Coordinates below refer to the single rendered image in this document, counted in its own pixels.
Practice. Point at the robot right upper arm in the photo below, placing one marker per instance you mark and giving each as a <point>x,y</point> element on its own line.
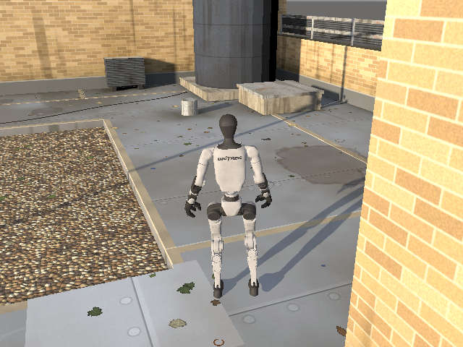
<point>252,152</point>

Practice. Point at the right robot forearm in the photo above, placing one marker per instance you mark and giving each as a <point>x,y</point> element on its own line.
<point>264,187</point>

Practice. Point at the robot right thigh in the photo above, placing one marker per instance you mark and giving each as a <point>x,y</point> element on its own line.
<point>249,218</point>

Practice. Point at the left robot forearm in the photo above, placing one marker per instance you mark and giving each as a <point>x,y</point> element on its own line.
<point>193,192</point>

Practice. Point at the robot left upper arm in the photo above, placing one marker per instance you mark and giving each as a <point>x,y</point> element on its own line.
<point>202,166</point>

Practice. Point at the robot left thigh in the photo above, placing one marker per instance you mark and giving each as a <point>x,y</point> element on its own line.
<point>215,221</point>

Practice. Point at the robot right hand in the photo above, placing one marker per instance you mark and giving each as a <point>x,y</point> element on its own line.
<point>261,198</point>

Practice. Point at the robot left hand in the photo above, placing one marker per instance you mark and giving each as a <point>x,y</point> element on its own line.
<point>189,207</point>

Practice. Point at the robot thigh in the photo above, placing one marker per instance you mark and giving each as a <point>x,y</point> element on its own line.
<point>215,221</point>
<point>249,218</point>

